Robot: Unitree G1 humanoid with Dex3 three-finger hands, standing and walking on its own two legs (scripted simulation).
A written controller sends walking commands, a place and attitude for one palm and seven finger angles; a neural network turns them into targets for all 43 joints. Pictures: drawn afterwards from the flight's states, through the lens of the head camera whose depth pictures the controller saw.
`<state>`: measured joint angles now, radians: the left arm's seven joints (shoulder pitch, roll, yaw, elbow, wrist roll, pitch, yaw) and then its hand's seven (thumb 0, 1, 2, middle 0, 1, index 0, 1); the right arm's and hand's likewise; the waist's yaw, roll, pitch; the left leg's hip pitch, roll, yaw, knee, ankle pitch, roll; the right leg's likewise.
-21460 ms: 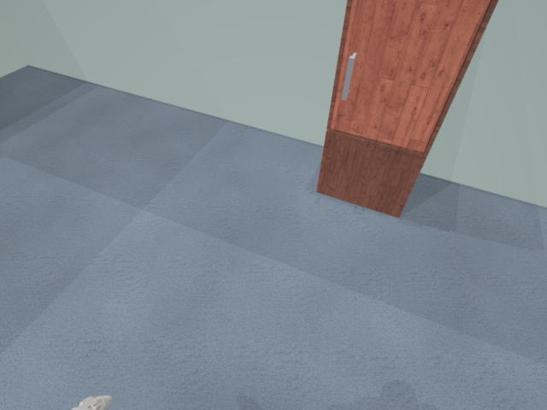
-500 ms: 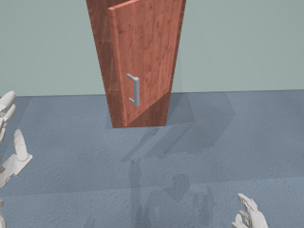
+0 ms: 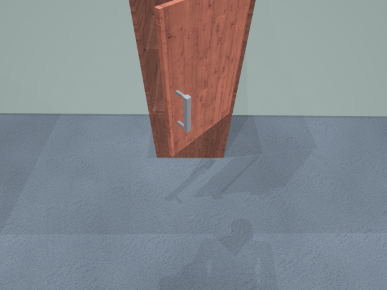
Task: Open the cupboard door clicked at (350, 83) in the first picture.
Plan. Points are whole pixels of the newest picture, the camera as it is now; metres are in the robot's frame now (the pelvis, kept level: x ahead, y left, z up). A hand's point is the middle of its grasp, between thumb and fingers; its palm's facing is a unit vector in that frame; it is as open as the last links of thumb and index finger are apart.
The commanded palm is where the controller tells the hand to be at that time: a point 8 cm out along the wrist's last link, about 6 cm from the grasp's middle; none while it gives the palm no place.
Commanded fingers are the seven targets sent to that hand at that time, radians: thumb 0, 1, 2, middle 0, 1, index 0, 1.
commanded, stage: let the arm hang, fingers relaxed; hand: left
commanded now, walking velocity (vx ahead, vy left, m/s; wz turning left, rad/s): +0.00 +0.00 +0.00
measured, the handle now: (183, 112) +0.68 +0.08 -0.09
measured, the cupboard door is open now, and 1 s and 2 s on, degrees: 45 45 45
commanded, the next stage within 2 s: look to check the result in 0.60 s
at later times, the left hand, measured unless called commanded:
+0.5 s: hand out of the picture +0.01 +0.19 -0.17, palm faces +0.00 -0.98 -0.20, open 7.3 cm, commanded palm none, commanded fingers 0.00 0.90 0.90 -0.20 -0.30 -0.20 -0.30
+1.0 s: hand out of the picture +0.01 +0.19 -0.17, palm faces +0.00 -0.98 -0.20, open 7.4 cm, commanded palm none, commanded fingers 0.00 0.90 0.90 -0.20 -0.30 -0.20 -0.30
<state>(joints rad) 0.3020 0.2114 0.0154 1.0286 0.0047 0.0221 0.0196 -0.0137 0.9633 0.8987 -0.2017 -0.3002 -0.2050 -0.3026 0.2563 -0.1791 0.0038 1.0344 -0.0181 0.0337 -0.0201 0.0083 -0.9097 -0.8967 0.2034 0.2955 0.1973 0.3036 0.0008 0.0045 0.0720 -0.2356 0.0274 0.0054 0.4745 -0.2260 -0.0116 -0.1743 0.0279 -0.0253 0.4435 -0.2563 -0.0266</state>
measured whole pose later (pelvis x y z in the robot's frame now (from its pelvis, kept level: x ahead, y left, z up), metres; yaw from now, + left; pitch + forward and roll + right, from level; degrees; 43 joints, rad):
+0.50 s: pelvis -0.01 +0.02 +0.00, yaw -1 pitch -1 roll +0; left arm 0.24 0.15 0.01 1.14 0.01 0.00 0.03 0.01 0.92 0.90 -0.20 -0.30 -0.20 -0.30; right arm 0.29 -0.13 0.00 1.14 -0.02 0.00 -0.03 0.00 -0.91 -0.90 0.20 0.30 0.20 0.30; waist -0.02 0.01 0.04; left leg -0.21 0.00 0.04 0.40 -0.18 0.02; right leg -0.17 0.00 0.01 0.42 -0.23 0.00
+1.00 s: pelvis +0.01 +0.02 +0.00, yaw -1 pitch -1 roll +0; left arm 0.25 0.15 0.01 1.16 0.01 -0.01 0.03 0.00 0.91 0.90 -0.20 -0.30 -0.20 -0.30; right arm 0.24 -0.15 -0.01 1.13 -0.02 -0.01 -0.03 0.00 -0.91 -0.90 0.20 0.30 0.20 0.30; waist -0.01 0.01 0.05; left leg -0.18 -0.01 0.04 0.39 -0.20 0.02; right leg -0.15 -0.01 0.01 0.40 -0.24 0.01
